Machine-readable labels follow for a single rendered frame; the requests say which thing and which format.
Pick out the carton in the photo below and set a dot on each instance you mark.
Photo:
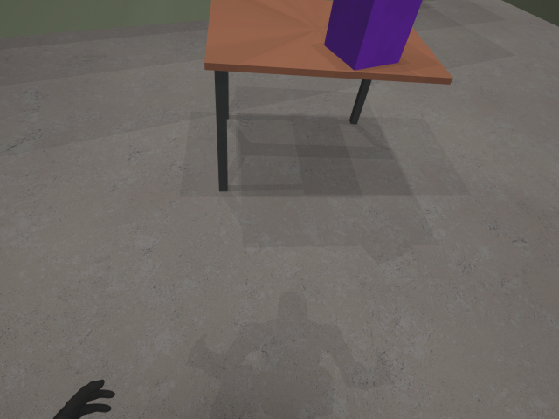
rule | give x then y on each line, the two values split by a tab
370	33

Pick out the table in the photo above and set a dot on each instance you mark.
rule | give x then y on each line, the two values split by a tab
287	37

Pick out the left robot hand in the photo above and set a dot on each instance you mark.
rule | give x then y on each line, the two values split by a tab
77	406

